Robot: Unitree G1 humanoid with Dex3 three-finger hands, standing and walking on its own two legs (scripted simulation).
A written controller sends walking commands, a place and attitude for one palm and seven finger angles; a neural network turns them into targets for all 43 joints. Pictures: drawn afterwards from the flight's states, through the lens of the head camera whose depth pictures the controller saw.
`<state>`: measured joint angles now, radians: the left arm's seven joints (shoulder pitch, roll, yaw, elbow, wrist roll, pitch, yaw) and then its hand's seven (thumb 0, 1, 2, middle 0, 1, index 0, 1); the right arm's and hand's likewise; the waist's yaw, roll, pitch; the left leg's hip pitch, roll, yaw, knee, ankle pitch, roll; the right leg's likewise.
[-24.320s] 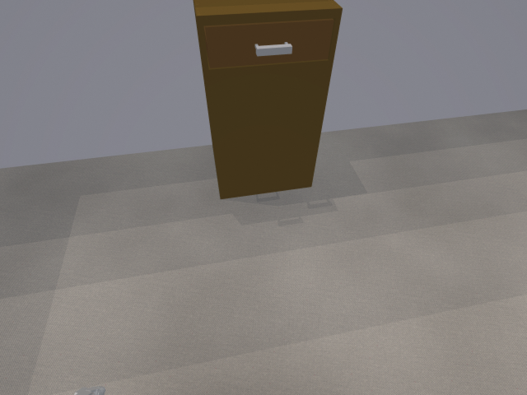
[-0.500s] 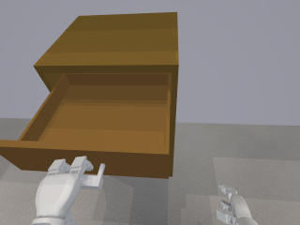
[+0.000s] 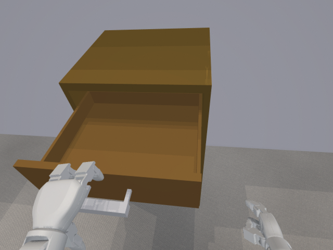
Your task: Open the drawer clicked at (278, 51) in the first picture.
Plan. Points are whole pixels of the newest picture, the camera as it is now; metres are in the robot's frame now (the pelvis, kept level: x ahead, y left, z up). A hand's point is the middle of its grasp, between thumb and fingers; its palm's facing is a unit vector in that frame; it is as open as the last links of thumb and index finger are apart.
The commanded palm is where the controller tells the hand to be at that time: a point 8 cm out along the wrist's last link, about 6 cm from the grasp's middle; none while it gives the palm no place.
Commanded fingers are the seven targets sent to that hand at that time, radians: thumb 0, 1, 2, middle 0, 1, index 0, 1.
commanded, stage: lift the hand off the handle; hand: left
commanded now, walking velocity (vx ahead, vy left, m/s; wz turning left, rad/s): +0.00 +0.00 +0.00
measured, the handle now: (105, 198) +0.22 +0.20 +0.02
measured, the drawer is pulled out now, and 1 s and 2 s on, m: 0.30 0.30 0.30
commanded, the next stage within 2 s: draw the hand back to the body in 0.62 s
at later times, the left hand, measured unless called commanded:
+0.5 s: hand (73, 180) +0.19 +0.20 +0.16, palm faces +0.19 -0.15 -0.97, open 13.8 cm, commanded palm +0.14 +0.20 +0.22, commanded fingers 0.00 -0.50 0.30 -0.30 -1.20 -0.30 -1.20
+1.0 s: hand (66, 186) +0.18 +0.21 +0.15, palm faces +0.10 -0.10 -0.99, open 13.8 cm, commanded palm +0.15 +0.21 +0.22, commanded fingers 0.00 -0.50 0.30 -0.30 -1.20 -0.30 -1.20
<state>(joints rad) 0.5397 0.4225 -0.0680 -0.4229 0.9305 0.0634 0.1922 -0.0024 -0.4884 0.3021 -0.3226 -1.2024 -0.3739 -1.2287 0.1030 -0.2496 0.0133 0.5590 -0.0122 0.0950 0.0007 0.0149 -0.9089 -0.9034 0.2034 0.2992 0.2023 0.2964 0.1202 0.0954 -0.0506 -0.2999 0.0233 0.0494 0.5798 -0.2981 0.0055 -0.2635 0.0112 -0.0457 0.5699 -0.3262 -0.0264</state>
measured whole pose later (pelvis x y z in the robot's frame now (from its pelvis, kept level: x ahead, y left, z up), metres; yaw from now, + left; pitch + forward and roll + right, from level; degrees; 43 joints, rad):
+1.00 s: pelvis -0.01 -0.02 +0.01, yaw +1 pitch -2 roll +0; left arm 0.47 0.56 0.08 -0.58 0.77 0.11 -0.01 0.00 -0.49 0.30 -0.32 -1.20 -0.32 -1.20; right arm 0.10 -0.28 0.04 0.55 0.03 0.10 0.00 0.02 -0.91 -0.90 0.20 0.30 0.20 0.30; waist 0.10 0.13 -0.01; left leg -0.20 0.04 0.03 0.48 -0.24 -0.02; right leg -0.16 0.03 -0.07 0.47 -0.28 -0.05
